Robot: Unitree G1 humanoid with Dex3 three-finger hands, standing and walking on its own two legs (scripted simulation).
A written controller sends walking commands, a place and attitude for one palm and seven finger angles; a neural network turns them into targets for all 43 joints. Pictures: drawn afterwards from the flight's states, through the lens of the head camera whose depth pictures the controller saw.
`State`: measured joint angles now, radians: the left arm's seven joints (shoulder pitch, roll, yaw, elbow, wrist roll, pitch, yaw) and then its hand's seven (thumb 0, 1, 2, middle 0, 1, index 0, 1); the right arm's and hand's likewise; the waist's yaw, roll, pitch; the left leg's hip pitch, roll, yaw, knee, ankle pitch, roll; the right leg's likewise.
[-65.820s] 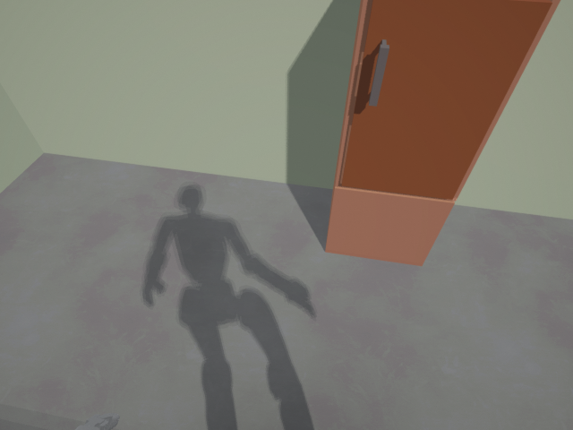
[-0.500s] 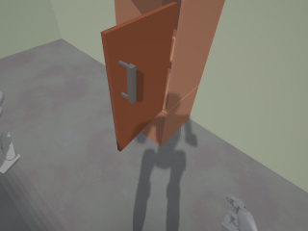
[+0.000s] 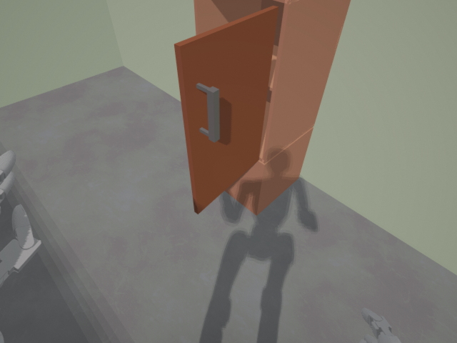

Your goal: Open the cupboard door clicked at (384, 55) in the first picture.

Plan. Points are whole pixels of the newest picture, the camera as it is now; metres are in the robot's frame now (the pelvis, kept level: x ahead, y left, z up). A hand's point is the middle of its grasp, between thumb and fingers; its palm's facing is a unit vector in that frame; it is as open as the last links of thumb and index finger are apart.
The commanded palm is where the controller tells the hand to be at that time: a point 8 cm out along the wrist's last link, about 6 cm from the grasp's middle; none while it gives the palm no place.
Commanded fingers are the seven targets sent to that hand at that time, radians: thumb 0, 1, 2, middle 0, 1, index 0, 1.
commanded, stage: stop stepping back and stand still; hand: left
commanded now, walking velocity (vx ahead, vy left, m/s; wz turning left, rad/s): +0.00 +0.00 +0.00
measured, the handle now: (207, 113) +0.63 +0.09 +0.08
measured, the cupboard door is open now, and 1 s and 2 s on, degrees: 95 95 95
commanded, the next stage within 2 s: let the arm hang, fingers relaxed in 0.36 s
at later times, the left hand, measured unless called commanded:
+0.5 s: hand (44, 247) +0.21 +0.27 +0.13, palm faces +0.38 -0.79 -0.48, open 7.4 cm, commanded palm none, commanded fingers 0.00 0.90 0.90 -0.20 -0.30 -0.20 -0.30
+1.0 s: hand out of the picture -0.03 +0.20 -0.16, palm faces +0.07 -0.97 -0.24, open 7.2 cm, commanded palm none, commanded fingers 0.00 0.90 0.90 -0.20 -0.30 -0.20 -0.30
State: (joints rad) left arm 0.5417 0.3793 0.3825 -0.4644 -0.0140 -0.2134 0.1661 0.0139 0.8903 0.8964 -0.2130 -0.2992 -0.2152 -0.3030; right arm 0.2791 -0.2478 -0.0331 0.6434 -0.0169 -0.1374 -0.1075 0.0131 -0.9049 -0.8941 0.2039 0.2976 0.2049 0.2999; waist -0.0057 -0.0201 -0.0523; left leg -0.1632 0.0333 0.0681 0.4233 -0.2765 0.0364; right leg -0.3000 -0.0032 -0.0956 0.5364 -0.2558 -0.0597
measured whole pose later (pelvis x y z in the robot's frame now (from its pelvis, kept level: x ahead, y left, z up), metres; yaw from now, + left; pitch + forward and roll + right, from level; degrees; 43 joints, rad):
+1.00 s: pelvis -0.01 +0.00 +0.01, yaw +4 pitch -2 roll -1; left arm 0.30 0.21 0.00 1.08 0.01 0.02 0.01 0.00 0.94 0.90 -0.20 -0.30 -0.21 -0.30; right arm 0.23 -0.21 -0.01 1.06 -0.02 0.04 -0.01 0.01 -0.91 -0.89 0.20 0.30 0.20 0.30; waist 0.01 0.03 0.07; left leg -0.25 0.00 -0.02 0.44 -0.16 0.00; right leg -0.18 0.03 -0.01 0.42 -0.22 -0.02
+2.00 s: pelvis +0.01 +0.01 +0.01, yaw +3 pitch -1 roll +0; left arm 0.14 0.29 0.02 1.14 0.01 -0.02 0.01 0.00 0.91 0.90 -0.20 -0.30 -0.20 -0.30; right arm 0.10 -0.30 -0.03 1.13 -0.02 0.00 -0.01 0.00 -0.91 -0.89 0.20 0.30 0.20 0.30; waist 0.00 0.02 0.07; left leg -0.18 -0.02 0.01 0.34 -0.14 0.02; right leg -0.12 0.00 0.01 0.35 -0.21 0.00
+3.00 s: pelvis +0.05 -0.01 +0.01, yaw +2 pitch -1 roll +0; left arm 0.12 0.31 0.00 1.12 0.01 -0.02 0.01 0.00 0.91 0.90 -0.20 -0.30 -0.21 -0.30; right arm 0.10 -0.32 -0.01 1.13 -0.01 0.01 -0.01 0.00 -0.91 -0.89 0.20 0.30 0.21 0.30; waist -0.01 0.01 0.06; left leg -0.11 0.02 0.01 0.31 -0.18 -0.02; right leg -0.04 0.04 0.02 0.29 -0.23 -0.04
